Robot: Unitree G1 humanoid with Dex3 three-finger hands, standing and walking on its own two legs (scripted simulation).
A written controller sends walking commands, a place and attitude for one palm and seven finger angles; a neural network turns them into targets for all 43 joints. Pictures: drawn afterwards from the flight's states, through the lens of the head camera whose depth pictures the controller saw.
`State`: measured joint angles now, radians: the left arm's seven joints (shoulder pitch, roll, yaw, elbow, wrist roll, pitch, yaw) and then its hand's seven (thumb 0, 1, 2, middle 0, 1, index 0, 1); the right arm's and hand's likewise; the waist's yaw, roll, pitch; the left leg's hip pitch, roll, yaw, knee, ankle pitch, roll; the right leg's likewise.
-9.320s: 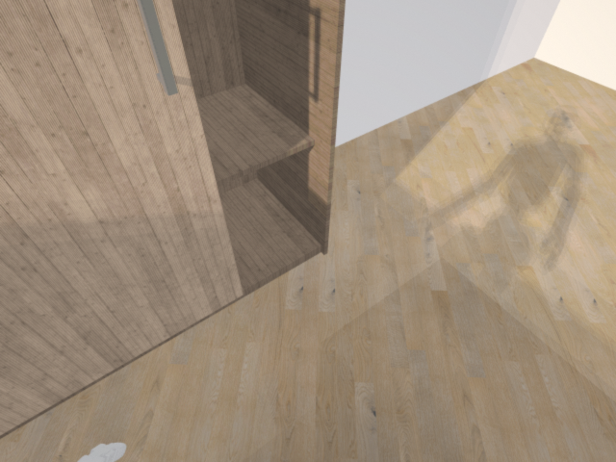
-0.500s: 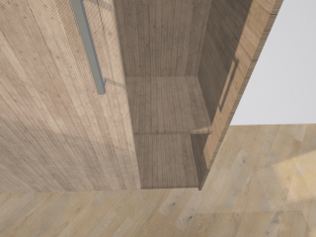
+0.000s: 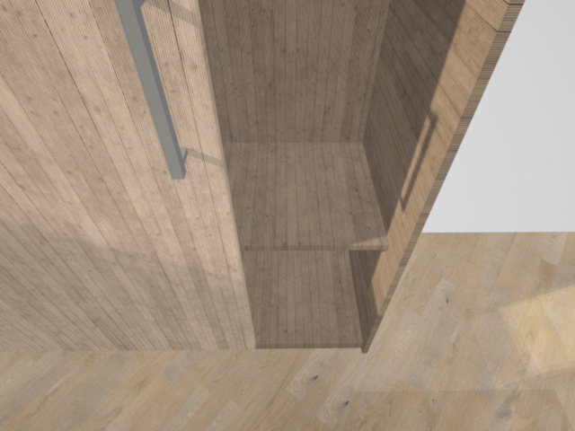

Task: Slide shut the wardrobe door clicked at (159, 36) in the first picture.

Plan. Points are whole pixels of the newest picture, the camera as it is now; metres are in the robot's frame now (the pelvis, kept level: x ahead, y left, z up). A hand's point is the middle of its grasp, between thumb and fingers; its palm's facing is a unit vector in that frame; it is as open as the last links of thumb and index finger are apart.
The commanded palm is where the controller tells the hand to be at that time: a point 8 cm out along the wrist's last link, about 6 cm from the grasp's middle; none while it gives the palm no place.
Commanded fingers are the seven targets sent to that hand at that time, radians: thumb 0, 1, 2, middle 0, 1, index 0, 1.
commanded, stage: come to a stop and stand still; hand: left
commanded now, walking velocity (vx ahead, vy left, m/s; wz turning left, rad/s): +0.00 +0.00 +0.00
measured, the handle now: (161, 96) +0.47 +0.20 +0.24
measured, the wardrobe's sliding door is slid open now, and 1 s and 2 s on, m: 0.38 0.38 0.38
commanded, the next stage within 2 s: look again from close up in 0.14 s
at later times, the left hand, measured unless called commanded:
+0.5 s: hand out of the picture +0.00 +0.19 -0.19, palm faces -0.01 -0.98 -0.19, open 7.4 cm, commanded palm none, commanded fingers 0.00 0.90 0.90 -0.20 -0.30 -0.20 -0.30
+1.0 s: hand out of the picture +0.01 +0.21 -0.18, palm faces -0.03 -0.98 -0.20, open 7.4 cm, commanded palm none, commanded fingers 0.00 0.90 0.90 -0.20 -0.30 -0.20 -0.30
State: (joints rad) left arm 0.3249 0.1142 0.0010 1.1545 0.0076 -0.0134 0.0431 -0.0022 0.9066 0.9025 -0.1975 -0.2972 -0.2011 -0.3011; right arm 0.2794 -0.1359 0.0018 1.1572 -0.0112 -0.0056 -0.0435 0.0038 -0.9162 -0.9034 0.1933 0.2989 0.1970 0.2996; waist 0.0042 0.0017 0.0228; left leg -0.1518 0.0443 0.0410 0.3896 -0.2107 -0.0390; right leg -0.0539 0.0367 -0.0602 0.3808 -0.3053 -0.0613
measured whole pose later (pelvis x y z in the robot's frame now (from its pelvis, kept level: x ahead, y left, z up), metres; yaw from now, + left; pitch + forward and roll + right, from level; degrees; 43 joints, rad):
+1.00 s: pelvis +0.01 +0.04 -0.01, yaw -2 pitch +0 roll +1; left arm 0.29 0.17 -0.01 1.10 0.01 0.00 0.03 0.00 0.91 0.90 -0.20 -0.30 -0.20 -0.30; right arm 0.27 -0.16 0.02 1.11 -0.01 -0.02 -0.03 0.00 -0.91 -0.90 0.20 0.30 0.20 0.30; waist 0.01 -0.02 0.03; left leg -0.21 -0.02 0.07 0.48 -0.28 0.04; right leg -0.14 -0.01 -0.01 0.49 -0.36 -0.01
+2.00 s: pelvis -0.04 +0.01 -0.02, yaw -1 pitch +3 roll -1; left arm 0.24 0.32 0.37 0.00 -0.38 -0.15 -0.33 0.00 0.10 0.56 -0.26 -0.81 -0.26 -0.82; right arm 0.31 -0.25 0.03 0.67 0.04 -0.32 -0.08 0.01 -0.90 -0.90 0.20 0.30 0.20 0.30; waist 0.02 0.05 -0.06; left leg -0.43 0.03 0.01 0.68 -0.30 -0.01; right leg -0.33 0.04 -0.08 0.66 -0.38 -0.05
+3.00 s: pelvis -0.04 +0.02 +0.00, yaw +1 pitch -3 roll +0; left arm -0.23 0.54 0.51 0.00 -0.34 0.42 -0.40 -0.02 -0.50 0.30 -0.30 -1.20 -0.30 -1.20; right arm 0.17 -0.29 0.09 0.65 0.11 -0.20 -0.09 0.01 -0.90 -0.90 0.20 0.30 0.20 0.30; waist 0.06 0.08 -0.03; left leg -0.23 -0.01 -0.01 0.48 -0.20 0.01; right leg -0.11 0.01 -0.09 0.45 -0.29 -0.04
